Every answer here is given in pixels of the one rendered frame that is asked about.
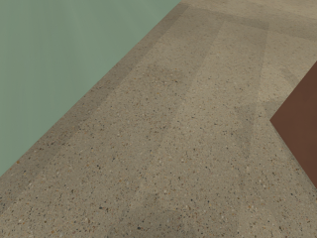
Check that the pedestal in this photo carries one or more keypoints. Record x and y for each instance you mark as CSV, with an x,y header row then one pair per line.
x,y
296,123

